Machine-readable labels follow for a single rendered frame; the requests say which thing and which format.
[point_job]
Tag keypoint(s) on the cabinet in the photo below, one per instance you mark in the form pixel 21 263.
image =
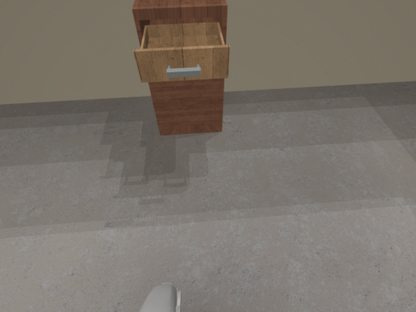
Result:
pixel 191 106

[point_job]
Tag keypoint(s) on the handle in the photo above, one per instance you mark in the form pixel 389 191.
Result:
pixel 183 72

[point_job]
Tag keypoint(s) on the drawer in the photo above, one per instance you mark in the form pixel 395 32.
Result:
pixel 182 46

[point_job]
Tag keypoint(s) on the robot left thigh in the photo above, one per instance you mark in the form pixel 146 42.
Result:
pixel 162 298

